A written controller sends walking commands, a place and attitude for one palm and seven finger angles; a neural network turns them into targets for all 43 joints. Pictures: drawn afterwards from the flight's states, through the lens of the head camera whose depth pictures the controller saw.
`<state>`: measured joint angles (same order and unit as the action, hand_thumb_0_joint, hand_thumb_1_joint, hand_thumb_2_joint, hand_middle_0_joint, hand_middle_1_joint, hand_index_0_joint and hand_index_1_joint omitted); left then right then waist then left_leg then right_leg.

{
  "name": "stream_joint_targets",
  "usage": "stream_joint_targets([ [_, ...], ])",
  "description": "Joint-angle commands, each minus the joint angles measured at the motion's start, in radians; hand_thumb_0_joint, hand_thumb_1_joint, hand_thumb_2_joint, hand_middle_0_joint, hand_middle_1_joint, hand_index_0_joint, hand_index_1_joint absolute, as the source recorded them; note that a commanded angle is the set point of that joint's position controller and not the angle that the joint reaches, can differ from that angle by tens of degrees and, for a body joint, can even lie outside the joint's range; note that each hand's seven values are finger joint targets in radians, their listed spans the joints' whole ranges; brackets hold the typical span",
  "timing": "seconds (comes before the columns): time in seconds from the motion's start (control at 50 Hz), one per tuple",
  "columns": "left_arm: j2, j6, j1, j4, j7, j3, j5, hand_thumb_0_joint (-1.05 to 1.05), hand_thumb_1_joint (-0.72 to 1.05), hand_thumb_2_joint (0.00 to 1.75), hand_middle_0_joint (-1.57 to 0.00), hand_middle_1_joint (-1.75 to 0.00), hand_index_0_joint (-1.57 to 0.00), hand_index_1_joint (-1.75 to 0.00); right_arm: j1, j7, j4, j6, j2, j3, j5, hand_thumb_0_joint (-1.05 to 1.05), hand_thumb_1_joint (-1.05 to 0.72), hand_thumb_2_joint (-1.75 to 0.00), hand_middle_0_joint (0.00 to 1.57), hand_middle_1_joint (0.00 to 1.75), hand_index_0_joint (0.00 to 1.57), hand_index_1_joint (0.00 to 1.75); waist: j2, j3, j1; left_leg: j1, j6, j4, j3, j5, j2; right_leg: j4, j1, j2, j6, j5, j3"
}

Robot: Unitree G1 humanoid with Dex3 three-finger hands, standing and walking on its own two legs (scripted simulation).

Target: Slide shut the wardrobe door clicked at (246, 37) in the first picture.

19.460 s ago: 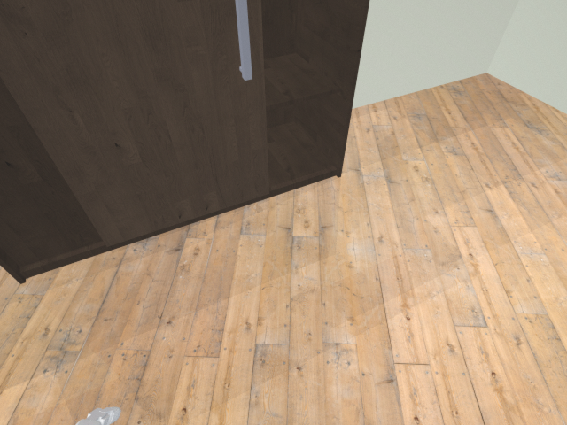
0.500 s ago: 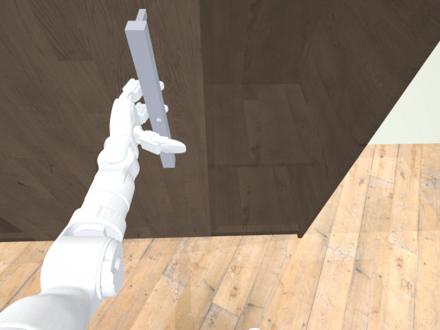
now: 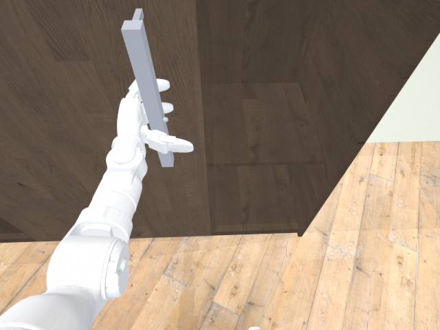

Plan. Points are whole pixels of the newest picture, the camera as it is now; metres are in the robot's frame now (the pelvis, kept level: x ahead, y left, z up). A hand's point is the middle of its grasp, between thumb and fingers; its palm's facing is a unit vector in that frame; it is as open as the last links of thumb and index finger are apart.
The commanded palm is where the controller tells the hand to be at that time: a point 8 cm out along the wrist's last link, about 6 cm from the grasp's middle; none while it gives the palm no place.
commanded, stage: slide the fingers in behind the handle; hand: left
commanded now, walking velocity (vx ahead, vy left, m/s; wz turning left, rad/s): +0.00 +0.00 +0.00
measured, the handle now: (156, 103) +0.52 +0.10 +0.11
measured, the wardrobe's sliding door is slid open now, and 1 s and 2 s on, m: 0.41 0.41 0.41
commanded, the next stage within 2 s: grip the handle and tug to test in 0.46 s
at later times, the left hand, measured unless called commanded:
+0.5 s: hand (165, 119) +0.48 +0.08 +0.11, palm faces -0.02 -1.00 -0.02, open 14.0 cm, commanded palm +0.45 +0.13 +0.12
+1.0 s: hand (165, 119) +0.48 +0.08 +0.11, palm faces -0.02 -1.00 -0.02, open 9.5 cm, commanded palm +0.45 +0.13 +0.12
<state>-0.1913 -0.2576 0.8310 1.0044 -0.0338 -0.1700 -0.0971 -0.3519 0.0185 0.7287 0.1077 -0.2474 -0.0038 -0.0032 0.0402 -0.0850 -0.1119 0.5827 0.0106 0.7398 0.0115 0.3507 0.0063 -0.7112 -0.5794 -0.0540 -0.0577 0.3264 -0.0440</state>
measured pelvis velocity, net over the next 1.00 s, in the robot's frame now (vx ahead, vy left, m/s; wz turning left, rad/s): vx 0.00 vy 0.01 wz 0.00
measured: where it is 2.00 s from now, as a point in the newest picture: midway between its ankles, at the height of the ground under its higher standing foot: outside the picture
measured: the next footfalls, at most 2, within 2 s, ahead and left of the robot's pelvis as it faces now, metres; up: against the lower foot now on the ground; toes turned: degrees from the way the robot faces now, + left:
none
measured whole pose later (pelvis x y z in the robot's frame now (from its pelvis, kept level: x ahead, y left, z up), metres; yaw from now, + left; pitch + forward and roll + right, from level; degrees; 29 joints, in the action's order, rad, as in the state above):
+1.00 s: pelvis +0.00 +0.01 +0.00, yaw +0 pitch +12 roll -1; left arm -0.18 -0.27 0.84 1.01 -0.06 -0.15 -0.09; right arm -0.36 0.03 0.73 0.10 -0.25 -0.01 0.00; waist 0.04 -0.09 -0.11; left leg 0.60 0.02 0.75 0.01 0.36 0.00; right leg -0.72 -0.59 -0.05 -0.05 0.33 -0.04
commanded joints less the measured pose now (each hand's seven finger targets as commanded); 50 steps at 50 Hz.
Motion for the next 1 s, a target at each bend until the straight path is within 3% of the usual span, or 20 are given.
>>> stream_joint_targets([
  [0.0, -0.114, -0.073, 0.513, -0.214, -0.003, 0.009, 0.003, 0.00, -0.50, 0.30, -0.30, -1.20, -0.30, -1.20, -0.064, -0.008, -0.084, 0.036, -0.135, -0.045, -0.005, 0.00, -0.90, -0.90, 0.20, 0.30, 0.20, 0.30, -0.051, -0.364, -0.023, -0.171, 0.013, -0.049, -0.022, -0.203, -0.034, 0.096, 0.166, 0.005, 0.040, -0.324, 0.066],
  [0.02, -0.129, -0.075, 0.534, -0.215, -0.006, 0.009, 0.014, 0.00, -0.50, 0.30, -0.30, -1.20, -0.30, -1.20, -0.069, -0.011, -0.080, 0.034, -0.139, -0.046, -0.006, 0.00, -0.90, -0.90, 0.20, 0.30, 0.20, 0.30, -0.045, -0.370, -0.025, -0.182, 0.012, -0.050, -0.024, -0.210, -0.033, 0.093, 0.157, 0.004, 0.039, -0.324, 0.063],
  [0.06, -0.074, -0.076, 0.553, -0.220, -0.007, 0.053, 0.010, 0.00, -0.50, 0.30, -0.30, -1.20, -0.30, -1.20, -0.066, -0.008, -0.078, 0.037, -0.130, -0.043, -0.004, 0.00, -0.90, -0.90, 0.20, 0.30, 0.20, 0.30, -0.016, -0.363, -0.039, -0.207, 0.010, -0.048, -0.029, -0.218, -0.032, 0.091, 0.127, 0.002, 0.037, -0.320, 0.054],
  [0.12, -0.145, -0.077, 0.524, -0.186, -0.014, -0.015, 0.008, 0.00, -0.50, 0.30, -0.30, -1.20, -0.30, -1.20, -0.075, -0.012, -0.071, 0.035, -0.144, -0.047, -0.002, 0.00, -0.90, -0.90, 0.20, 0.30, 0.20, 0.30, -0.076, -0.379, -0.023, -0.186, 0.012, -0.051, -0.029, -0.213, -0.031, 0.093, 0.154, 0.000, 0.038, -0.313, 0.055],
  [0.18, -0.086, -0.079, 0.562, -0.192, -0.006, 0.036, 0.000, 0.00, -0.50, 0.30, -0.30, -1.20, -0.30, -1.20, -0.063, -0.010, -0.076, 0.041, -0.135, -0.041, -0.004, 0.00, -0.90, -0.90, 0.20, 0.30, 0.20, 0.30, -0.046, -0.354, -0.035, -0.181, 0.010, -0.053, -0.031, -0.181, -0.033, 0.096, 0.128, 0.002, 0.038, -0.282, 0.054],
  [0.24, -0.133, -0.081, 0.590, -0.155, -0.012, 0.003, 0.007, 0.00, -0.50, 0.30, -0.30, -1.20, -0.30, -1.20, -0.077, -0.013, -0.067, 0.037, -0.143, -0.039, -0.001, 0.00, -0.90, -0.90, 0.20, 0.30, 0.20, 0.30, -0.064, -0.342, -0.043, -0.155, 0.013, -0.054, -0.033, -0.171, -0.034, 0.096, 0.132, 0.005, 0.039, -0.274, 0.059],
  [0.26, -0.159, -0.084, 0.571, -0.150, -0.016, -0.024, 0.011, 0.00, -0.50, 0.30, -0.30, -1.20, -0.30, -1.20, -0.080, -0.013, -0.068, 0.036, -0.142, -0.042, 0.000, 0.00, -0.90, -0.90, 0.20, 0.30, 0.20, 0.30, -0.067, -0.364, -0.027, -0.157, 0.013, -0.051, -0.034, -0.182, -0.034, 0.091, 0.147, 0.005, 0.037, -0.286, 0.061],
  [0.32, -0.076, -0.090, 0.590, -0.148, -0.013, 0.049, 0.020, 0.00, -0.50, 0.30, -0.30, -1.20, -0.30, -1.20, -0.077, -0.008, -0.068, 0.038, -0.137, -0.039, 0.000, 0.00, -0.90, -0.90, 0.20, 0.30, 0.20, 0.30, -0.025, -0.350, -0.045, -0.203, 0.007, -0.048, -0.042, -0.196, -0.030, 0.083, 0.080, -0.001, 0.033, -0.270, 0.041],
  [0.4, -0.100, -0.092, 0.611, -0.134, -0.021, 0.027, 0.012, 0.00, -0.50, 0.30, -0.30, -1.20, -0.30, -1.20, -0.082, -0.008, -0.066, 0.037, -0.144, -0.041, 0.004, 0.00, -0.90, -0.90, 0.20, 0.30, 0.20, 0.30, -0.044, -0.355, -0.054, -0.190, 0.008, -0.047, -0.046, -0.172, -0.029, 0.084, 0.075, -0.001, 0.035, -0.243, 0.040],
  [0.42, -0.121, -0.095, 0.616, -0.144, -0.024, 0.008, 0.019, 0.00, -0.50, 0.30, -0.30, -1.20, -0.30, -1.20, -0.089, -0.008, -0.066, 0.036, -0.148, -0.043, 0.006, 0.00, -0.90, -0.90, 0.20, 0.30, 0.20, 0.30, -0.037, -0.375, -0.042, -0.198, 0.007, -0.047, -0.045, -0.187, -0.030, 0.080, 0.083, -0.001, 0.034, -0.253, 0.040],
  [0.48, -0.068, -0.102, 0.605, -0.185, -0.022, 0.046, 0.012, 0.00, -0.50, 0.30, -0.30, -1.20, -0.30, -1.20, -0.083, -0.003, -0.073, 0.040, -0.140, -0.043, 0.006, 0.00, -0.90, -0.90, 0.20, 0.30, 0.20, 0.30, -0.001, -0.409, -0.043, -0.245, 0.001, -0.042, -0.050, -0.233, -0.026, 0.068, 0.075, -0.004, 0.031, -0.282, 0.029],
  [0.5, -0.095, -0.103, 0.584, -0.183, -0.024, 0.019, 0.012, 0.00, -0.50, 0.30, -0.30, -1.20, -0.30, -1.20, -0.087, -0.003, -0.073, 0.039, -0.144, -0.046, 0.008, 0.00, -0.90, -0.90, 0.20, 0.30, 0.20, 0.30, -0.019, -0.422, -0.032, -0.245, -0.001, -0.039, -0.053, -0.246, -0.026, 0.064, 0.085, -0.006, 0.029, -0.290, 0.029],
  [0.54, -0.088, -0.099, 0.585, -0.181, -0.024, 0.030, 0.009, 0.00, -0.50, 0.30, -0.30, -1.20, -0.30, -1.20, -0.089, -0.002, -0.070, 0.033, -0.147, -0.044, 0.006, 0.00, -0.90, -0.90, 0.20, 0.30, 0.20, 0.30, -0.032, -0.406, -0.044, -0.241, 0.002, -0.040, -0.053, -0.247, -0.023, 0.069, 0.077, -0.007, 0.032, -0.289, 0.026],
  [0.72, -0.132, -0.089, 0.568, -0.167, -0.023, -0.004, 0.019, 0.00, -0.08, 0.48, -0.35, -1.26, -0.35, -1.26, -0.091, -0.007, -0.071, 0.024, -0.147, -0.043, 0.003, 0.00, -0.90, -0.90, 0.20, 0.30, 0.20, 0.30, -0.044, -0.368, -0.031, -0.192, 0.007, -0.048, -0.036, -0.229, -0.028, 0.078, 0.115, -0.004, 0.033, -0.306, 0.042],
  [0.86, -0.082, -0.093, 0.530, -0.241, -0.020, 0.028, 0.008, 0.00, 0.25, 0.62, -0.38, -1.31, -0.38, -1.31, -0.083, 0.000, -0.086, 0.028, -0.139, -0.046, 0.005, 0.00, -0.90, -0.90, 0.20, 0.30, 0.20, 0.30, -0.017, -0.428, -0.023, -0.255, 0.001, -0.040, -0.043, -0.297, -0.025, 0.067, 0.123, -0.008, 0.030, -0.350, 0.031],
  [0.9, -0.077, -0.087, 0.511, -0.241, -0.016, 0.032, 0.003, 0.00, 0.34, 0.66, -0.39, -1.32, -0.39, -1.32, -0.075, 0.000, -0.088, 0.027, -0.137, -0.047, 0.001, 0.00, -0.90, -0.90, 0.20, 0.30, 0.20, 0.30, -0.019, -0.406, -0.025, -0.245, 0.002, -0.040, -0.036, -0.288, -0.026, 0.075, 0.127, -0.007, 0.032, -0.354, 0.035],
  [0.92, -0.113, -0.083, 0.496, -0.216, -0.021, 0.006, 0.011, 0.00, 0.39, 0.68, -0.40, -1.33, -0.40, -1.33, -0.081, -0.003, -0.080, 0.022, -0.143, -0.049, -0.001, 0.00, -0.90, -0.90, 0.20, 0.30, 0.20, 0.30, -0.053, -0.395, -0.021, -0.231, 0.004, -0.040, -0.037, -0.283, -0.025, 0.074, 0.130, -0.008, 0.031, -0.349, 0.034],
  [0.94, -0.083, -0.080, 0.532, -0.226, -0.019, 0.035, 0.007, 0.00, 0.43, 0.70, -0.40, -1.33, -0.40, -1.33, -0.077, -0.003, -0.083, 0.023, -0.139, -0.045, 0.000, 0.00, -0.90, -0.90, 0.20, 0.30, 0.20, 0.30, -0.054, -0.373, -0.035, -0.219, 0.006, -0.046, -0.037, -0.270, -0.026, 0.078, 0.125, -0.007, 0.035, -0.347, 0.036],
  [0.96, -0.103, -0.078, 0.518, -0.223, -0.022, 0.014, 0.007, 0.00, 0.48, 0.72, -0.41, -1.34, -0.41, -1.34, -0.079, -0.003, -0.081, 0.022, -0.140, -0.049, 0.000, 0.00, -0.90, -0.90, 0.20, 0.30, 0.20, 0.30, -0.056, -0.375, -0.028, -0.214, 0.006, -0.046, -0.036, -0.265, -0.026, 0.080, 0.136, -0.006, 0.034, -0.347, 0.039],
  [0.98, -0.071, -0.074, 0.507, -0.224, -0.019, 0.041, 0.007, 0.00, 0.53, 0.74, -0.41, -1.35, -0.41, -1.35, -0.072, -0.002, -0.086, 0.023, -0.136, -0.046, -0.002, 0.00, -0.90, -0.90, 0.20, 0.30, 0.20, 0.30, -0.042, -0.363, -0.030, -0.218, 0.007, -0.047, -0.035, -0.264, -0.027, 0.081, 0.126, -0.007, 0.033, -0.347, 0.039],
])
